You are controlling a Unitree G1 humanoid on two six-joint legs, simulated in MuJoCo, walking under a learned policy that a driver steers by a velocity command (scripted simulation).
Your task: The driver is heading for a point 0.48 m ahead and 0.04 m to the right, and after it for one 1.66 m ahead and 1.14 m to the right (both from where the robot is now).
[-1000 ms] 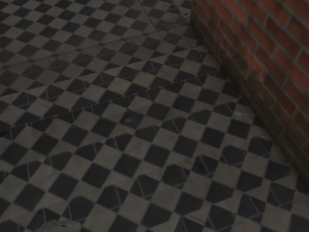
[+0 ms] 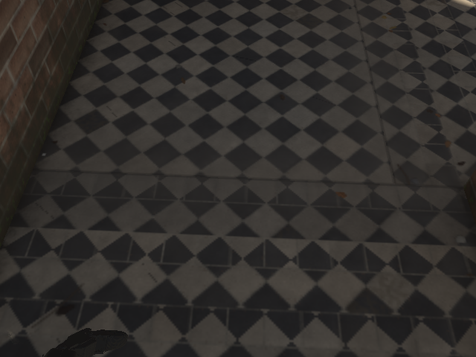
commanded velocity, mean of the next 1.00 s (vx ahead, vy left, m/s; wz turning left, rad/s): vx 0.50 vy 0.00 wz -0.04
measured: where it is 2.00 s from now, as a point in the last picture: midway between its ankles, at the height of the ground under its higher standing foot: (253, 185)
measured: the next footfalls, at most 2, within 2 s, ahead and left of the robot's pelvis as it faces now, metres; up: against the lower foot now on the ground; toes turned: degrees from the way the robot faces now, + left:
right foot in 0.02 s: +0.18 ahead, -0.12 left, +0.00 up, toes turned +3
left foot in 0.52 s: +0.40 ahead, +0.12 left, +0.00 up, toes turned +10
